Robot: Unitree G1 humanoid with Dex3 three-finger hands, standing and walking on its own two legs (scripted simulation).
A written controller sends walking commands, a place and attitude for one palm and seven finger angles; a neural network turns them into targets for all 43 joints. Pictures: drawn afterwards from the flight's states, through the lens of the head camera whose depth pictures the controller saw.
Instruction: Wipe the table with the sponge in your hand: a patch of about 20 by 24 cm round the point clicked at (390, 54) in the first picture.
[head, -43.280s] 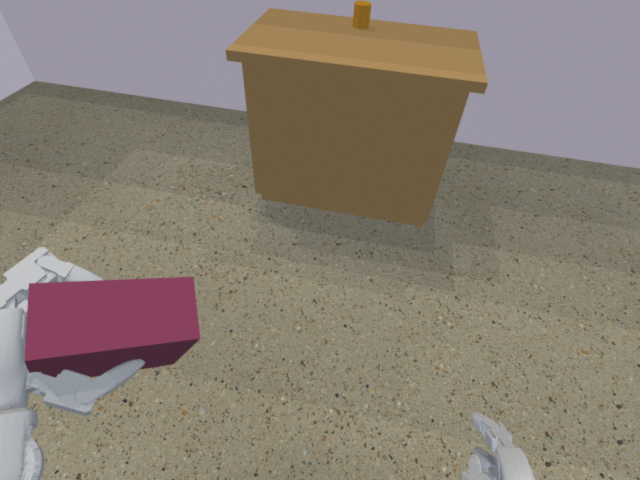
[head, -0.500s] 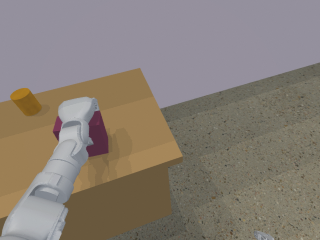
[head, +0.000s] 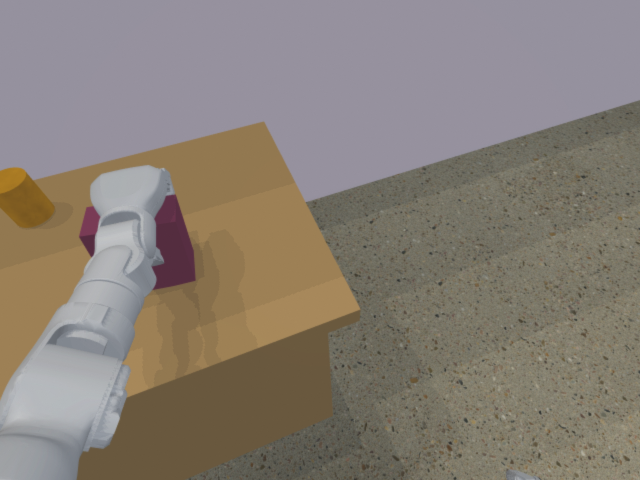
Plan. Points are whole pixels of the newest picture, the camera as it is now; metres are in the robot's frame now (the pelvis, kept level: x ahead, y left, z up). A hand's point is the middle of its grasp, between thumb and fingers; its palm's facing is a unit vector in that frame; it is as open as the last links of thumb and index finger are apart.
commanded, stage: wipe forward along the third lane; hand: left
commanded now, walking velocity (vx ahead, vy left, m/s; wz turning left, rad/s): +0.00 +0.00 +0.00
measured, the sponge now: (149, 256) +0.42 +0.27 +0.02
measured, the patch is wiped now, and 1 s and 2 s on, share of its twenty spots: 0.85 1.00 1.00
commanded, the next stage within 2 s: wipe back along the third lane in 0.30 s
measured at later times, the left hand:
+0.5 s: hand (141, 200) +0.48 +0.27 +0.08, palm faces -0.09 +0.02 -1.00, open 10.0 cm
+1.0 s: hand (137, 213) +0.45 +0.27 +0.08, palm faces +0.01 -0.01 -1.00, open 10.0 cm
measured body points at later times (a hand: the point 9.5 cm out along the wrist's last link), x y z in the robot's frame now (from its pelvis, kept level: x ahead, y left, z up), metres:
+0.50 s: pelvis +0.00 +0.02 +0.00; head +0.07 +0.01 +0.44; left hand +0.48 +0.27 +0.13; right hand +0.05 -0.25 -0.14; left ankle +0.00 +0.13 -0.73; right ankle +0.03 -0.08 -0.73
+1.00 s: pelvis +0.04 +0.04 +0.01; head +0.06 +0.02 +0.45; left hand +0.45 +0.27 +0.13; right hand +0.19 -0.20 -0.12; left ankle +0.00 +0.13 -0.73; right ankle +0.03 -0.08 -0.73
